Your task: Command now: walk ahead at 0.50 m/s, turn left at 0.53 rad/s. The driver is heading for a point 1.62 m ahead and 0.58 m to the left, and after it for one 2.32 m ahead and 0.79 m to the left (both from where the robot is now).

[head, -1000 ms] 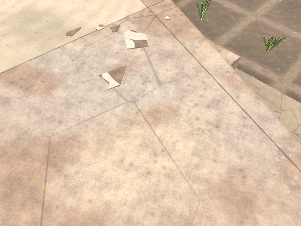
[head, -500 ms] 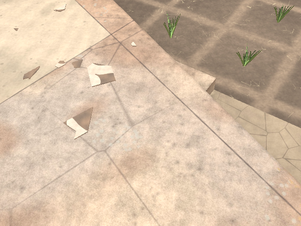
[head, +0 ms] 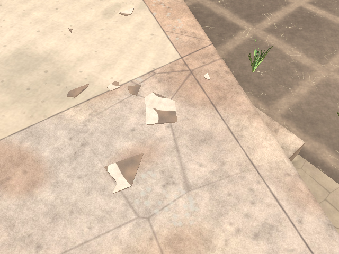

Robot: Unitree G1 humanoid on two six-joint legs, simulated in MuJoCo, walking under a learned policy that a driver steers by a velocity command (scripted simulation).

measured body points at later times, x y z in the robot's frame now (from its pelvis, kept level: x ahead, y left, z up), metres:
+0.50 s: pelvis +0.27 -0.05 +0.00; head +0.30 -0.05 +0.45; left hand +0.25 +0.24 -0.11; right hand +0.52 -0.26 -0.09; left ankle +0.30 +0.12 -0.67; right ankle +0.28 -0.16 -0.74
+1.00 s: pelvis +0.41 +0.02 -0.01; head +0.44 +0.06 +0.44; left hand +0.40 +0.35 -0.12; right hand +0.70 -0.13 -0.09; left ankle +0.43 +0.14 -0.74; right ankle +0.54 -0.09 -0.70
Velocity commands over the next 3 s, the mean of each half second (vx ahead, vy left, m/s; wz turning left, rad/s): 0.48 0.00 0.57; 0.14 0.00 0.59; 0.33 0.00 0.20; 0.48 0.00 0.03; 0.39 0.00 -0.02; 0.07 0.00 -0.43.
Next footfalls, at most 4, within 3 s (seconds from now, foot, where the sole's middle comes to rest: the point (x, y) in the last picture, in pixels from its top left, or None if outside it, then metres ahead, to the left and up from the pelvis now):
0.24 right None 0.32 -0.15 -0.78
0.70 left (129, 253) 0.47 0.16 -0.78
1.14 right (182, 227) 0.56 -0.05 -0.78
1.58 left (92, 227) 0.57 0.31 -0.78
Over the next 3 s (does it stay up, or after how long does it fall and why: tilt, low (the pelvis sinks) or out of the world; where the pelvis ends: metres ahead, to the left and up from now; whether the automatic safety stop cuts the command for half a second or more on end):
stays up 0.98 0.45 -0.01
